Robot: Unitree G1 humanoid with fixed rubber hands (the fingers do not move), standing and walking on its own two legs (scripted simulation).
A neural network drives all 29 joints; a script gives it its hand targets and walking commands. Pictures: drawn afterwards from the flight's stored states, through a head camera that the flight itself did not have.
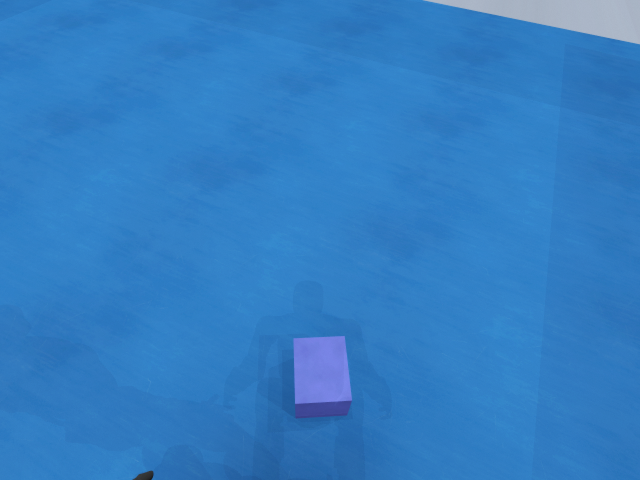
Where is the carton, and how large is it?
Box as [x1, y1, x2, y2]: [293, 336, 351, 417]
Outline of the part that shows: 344,336 293,338 296,417 344,415 347,413 351,401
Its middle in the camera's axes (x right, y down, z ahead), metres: +0.00 +0.42 +1.17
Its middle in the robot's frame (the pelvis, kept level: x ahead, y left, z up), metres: +0.47 -0.01 -0.70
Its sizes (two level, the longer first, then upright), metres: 0.188 0.155 0.146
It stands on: the floor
